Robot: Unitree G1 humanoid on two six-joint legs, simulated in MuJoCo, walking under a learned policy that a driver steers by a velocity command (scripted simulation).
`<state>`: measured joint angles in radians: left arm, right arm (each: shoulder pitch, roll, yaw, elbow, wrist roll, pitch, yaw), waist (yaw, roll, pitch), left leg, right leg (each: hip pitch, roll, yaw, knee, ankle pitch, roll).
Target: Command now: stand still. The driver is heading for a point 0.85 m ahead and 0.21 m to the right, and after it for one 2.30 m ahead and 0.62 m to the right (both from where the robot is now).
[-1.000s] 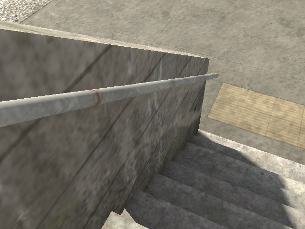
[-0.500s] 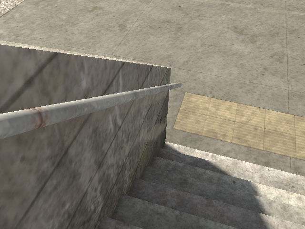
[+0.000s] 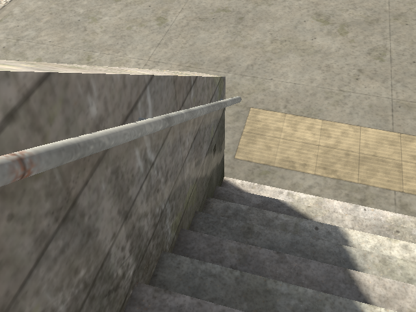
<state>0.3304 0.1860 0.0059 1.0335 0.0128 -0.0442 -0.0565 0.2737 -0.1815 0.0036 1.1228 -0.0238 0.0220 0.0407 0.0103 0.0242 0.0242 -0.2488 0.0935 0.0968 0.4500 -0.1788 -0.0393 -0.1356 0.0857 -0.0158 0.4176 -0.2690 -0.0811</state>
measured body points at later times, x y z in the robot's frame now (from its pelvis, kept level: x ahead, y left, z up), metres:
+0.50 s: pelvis +0.04 +0.01 +0.00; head +0.04 +0.01 +0.45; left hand +0.02 +0.26 -0.15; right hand +0.04 -0.23 -0.16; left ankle +0.04 +0.13 -0.73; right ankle -0.03 -0.07 -0.74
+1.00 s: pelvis +0.24 +0.06 -0.14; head +0.26 +0.06 +0.31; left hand +0.34 +0.30 -0.28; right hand +0.13 -0.16 -0.28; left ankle +0.10 +0.15 -0.74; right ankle +0.30 -0.01 -0.88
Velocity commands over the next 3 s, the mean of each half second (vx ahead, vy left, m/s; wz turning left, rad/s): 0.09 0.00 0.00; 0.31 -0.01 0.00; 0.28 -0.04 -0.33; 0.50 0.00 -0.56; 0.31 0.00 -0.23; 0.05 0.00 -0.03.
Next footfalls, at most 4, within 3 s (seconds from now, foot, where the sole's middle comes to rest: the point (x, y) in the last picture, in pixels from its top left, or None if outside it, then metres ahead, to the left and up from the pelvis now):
0.64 left None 0.13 0.15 -0.78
1.00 right None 0.31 0.00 -0.97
1.28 left None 0.40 0.19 -0.97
1.64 right None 0.49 -0.16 -1.16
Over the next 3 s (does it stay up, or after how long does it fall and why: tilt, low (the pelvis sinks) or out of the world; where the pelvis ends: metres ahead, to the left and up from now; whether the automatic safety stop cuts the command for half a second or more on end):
stays up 0.78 -0.09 -0.57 its command is cut before an obstacle after 0.7 s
